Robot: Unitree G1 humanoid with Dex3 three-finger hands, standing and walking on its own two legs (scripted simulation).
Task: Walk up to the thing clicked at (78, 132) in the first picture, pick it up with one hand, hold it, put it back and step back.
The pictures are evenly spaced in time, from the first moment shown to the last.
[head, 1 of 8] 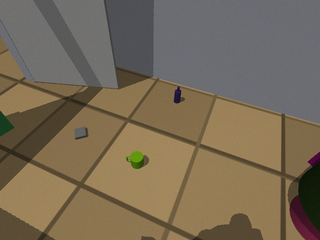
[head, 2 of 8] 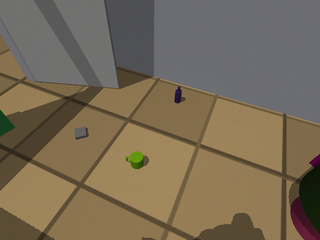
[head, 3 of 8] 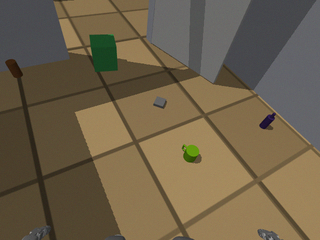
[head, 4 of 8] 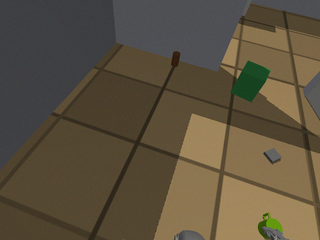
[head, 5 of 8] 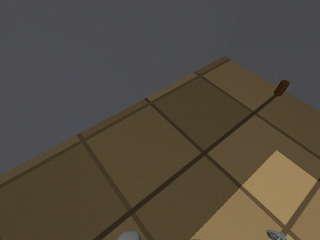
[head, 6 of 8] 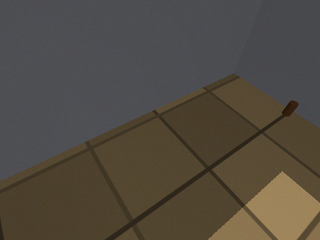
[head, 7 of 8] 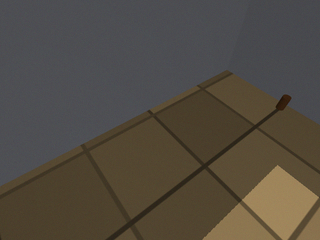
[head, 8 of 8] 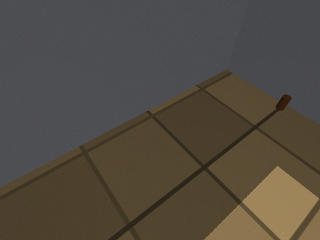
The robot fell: no
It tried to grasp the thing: no
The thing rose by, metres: 0.00
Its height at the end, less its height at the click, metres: +0.00
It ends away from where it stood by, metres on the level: 0.00
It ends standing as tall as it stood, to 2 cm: yes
